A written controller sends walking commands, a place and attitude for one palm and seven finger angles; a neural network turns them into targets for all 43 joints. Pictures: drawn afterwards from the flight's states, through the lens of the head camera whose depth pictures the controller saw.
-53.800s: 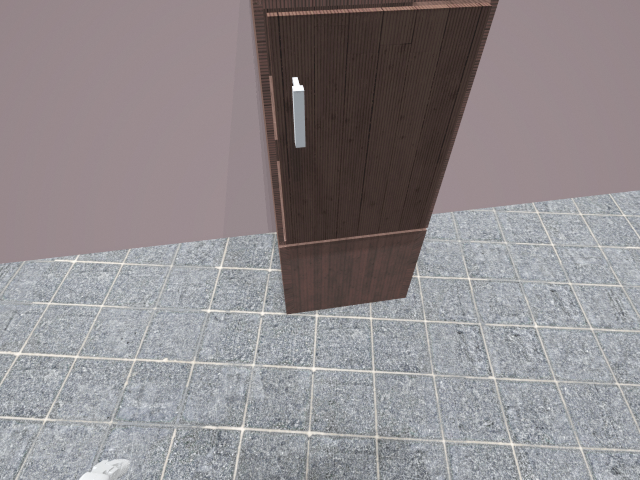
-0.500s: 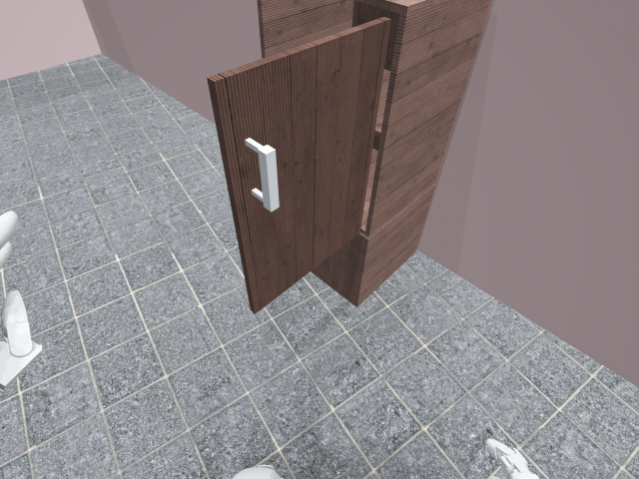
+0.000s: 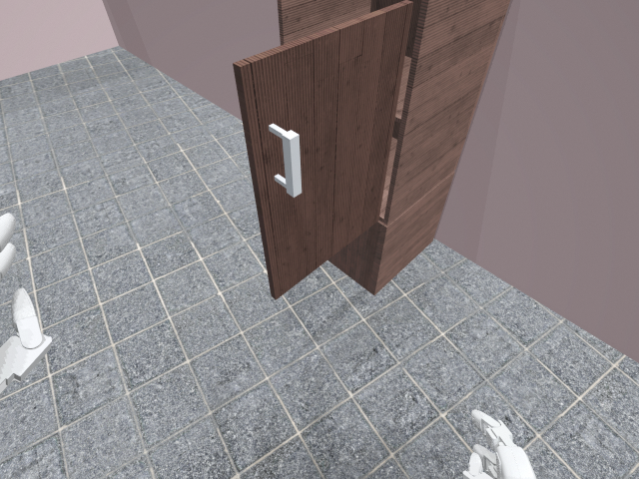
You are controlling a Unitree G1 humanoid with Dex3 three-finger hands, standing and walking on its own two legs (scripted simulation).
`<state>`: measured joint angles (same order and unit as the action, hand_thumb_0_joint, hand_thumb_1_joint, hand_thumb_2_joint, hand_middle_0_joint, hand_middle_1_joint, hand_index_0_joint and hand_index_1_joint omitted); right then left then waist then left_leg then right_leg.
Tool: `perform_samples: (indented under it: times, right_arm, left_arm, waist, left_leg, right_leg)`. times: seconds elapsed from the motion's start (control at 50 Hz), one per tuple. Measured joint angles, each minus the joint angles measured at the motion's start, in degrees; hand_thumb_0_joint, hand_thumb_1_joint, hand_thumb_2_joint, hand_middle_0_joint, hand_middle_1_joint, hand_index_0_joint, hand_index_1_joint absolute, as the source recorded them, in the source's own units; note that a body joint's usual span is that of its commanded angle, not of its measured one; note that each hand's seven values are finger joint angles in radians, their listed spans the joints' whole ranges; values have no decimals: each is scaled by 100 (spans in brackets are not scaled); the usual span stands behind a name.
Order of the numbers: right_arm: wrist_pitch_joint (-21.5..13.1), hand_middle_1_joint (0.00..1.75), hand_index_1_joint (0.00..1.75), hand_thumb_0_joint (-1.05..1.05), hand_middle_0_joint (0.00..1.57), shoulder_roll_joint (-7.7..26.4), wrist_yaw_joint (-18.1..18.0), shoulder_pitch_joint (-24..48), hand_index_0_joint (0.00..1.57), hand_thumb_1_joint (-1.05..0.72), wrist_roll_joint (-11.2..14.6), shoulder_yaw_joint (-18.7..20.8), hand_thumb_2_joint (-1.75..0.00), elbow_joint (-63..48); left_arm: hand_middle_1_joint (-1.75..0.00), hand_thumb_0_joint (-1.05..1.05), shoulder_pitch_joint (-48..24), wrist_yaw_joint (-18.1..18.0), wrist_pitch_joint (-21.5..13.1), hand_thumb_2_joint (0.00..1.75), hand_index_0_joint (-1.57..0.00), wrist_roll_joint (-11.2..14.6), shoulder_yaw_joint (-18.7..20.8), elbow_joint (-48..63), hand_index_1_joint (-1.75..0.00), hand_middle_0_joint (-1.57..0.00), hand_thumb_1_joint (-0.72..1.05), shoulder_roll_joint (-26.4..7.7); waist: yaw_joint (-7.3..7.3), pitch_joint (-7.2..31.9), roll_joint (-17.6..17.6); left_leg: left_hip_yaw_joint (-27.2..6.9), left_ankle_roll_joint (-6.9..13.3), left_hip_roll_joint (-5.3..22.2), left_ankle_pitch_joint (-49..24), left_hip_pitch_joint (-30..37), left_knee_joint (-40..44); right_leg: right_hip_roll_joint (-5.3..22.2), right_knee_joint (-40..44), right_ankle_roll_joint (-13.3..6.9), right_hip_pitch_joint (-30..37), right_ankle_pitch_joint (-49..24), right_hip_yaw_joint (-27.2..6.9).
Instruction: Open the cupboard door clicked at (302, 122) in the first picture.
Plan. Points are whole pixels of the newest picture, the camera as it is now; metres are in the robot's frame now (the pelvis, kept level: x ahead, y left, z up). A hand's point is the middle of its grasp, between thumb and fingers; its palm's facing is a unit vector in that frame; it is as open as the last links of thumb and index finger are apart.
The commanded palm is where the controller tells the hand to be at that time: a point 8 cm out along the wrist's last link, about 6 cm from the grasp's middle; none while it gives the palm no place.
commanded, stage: stop stepping back and stand still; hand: left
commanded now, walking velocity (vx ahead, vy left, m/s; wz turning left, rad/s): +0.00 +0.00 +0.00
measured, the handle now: (284, 160) +0.60 +0.10 +0.07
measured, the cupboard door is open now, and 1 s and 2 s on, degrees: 89 89 89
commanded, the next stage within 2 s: let the arm hang, fingers relaxed in 0.42 s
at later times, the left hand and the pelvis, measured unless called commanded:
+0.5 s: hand (18, 351) +0.19 +0.28 +0.16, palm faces +0.41 -0.78 -0.47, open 7.4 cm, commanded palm none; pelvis -0.01 +0.02 +0.01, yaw +0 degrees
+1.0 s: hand out of the picture -0.03 +0.21 -0.17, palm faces +0.05 -0.97 -0.23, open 7.1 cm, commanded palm none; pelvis -0.02 +0.01 +0.00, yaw +2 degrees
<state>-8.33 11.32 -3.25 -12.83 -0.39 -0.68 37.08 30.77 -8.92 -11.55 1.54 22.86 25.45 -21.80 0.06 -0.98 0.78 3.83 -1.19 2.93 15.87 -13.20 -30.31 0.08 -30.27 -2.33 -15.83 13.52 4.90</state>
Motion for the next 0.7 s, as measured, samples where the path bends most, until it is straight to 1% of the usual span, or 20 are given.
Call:
perform_samples:
  times: [0.18, 0.52, 0.54, 0.56, 0.58, 0.62, 0.66, 0.7]
  right_arm:
    - [50, 30, 30, 1, 21, -7, -26, 8, 20, -90, 22, 4, -90, -92]
    - [94, 30, 30, 1, 21, 52, -70, 13, 20, -91, 15, 67, -90, -150]
    - [-12, 30, 30, 1, 21, 113, 39, 26, 20, -91, 19, 98, -90, -21]
    - [-10, 30, 30, 1, 20, 223, 171, 79, 20, -90, 23, 129, -90, 158]
    - [89, 30, 30, 1, 21, 345, 273, 163, 20, -90, 5, 141, -90, 349]
    - [362, 30, 30, 1, 21, 539, 382, 373, 20, -90, -52, 134, -90, 697]
    - [567, 30, 30, 1, 21, 619, 424, 533, 20, -90, -98, 131, -90, 953]
    - [697, 30, 30, 1, 21, 607, 436, 572, 20, -91, -114, 137, -90, 1128]
  left_arm:
    - [-31, 2, 60, 8, 53, 90, -21, 12, -8, 41, -30, -22, 89, -34]
    - [-31, 2, 47, -11, 70, 90, -21, -6, -56, -4, -30, -22, 89, 10]
    - [-30, 1, -96, 71, -11, 90, -21, -91, -174, -291, -30, -21, 89, -46]
    - [-30, 1, -379, 234, 47, 90, -21, -164, -404, -818, -30, -21, 89, -107]
    - [-30, 1, -691, 399, 232, 90, -21, -211, -671, -1472, -30, -21, 89, -123]
    - [-30, 0, -1240, 639, 704, 90, -20, -284, -1161, -2952, -30, -21, 90, -16]
    - [-30, 0, -1602, 785, 1096, 90, -20, -345, -1560, -4368, -30, -20, 90, 180]
    - [-30, 1, -1779, 869, 1335, 90, -20, -376, -1887, -5523, -30, -20, 91, 407]
  waist:
    - [-33, -130, -51]
    - [-15, -130, -14]
    - [-3, -72, 35]
    - [-31, -14, 104]
    - [-60, 47, 180]
    - [-58, 109, 313]
    - [4, 70, 375]
    - [91, -17, 325]
  left_leg:
    - [48, 91, -93, -169, 120, 290]
    - [77, 179, -141, -307, 83, 445]
    - [31, 189, -154, -294, -40, 356]
    - [-10, 206, -188, -264, -179, 225]
    - [-30, 228, -227, -227, -304, 101]
    - [-21, 271, -297, -153, -473, -103]
    - [10, 286, -320, -99, -526, -228]
    - [27, 263, -317, -84, -515, -272]
  right_leg:
    - [71, 301, 111, 122, -199, -45]
    - [100, 628, 194, 162, -445, -73]
    - [122, 561, 198, 75, -427, -28]
    - [168, 415, 204, -51, -373, 10]
    - [218, 241, 207, -188, -300, 26]
    - [305, -101, 204, -418, -144, 6]
    - [338, -292, 232, -513, -73, -34]
    - [337, -372, 209, -524, -32, -54]
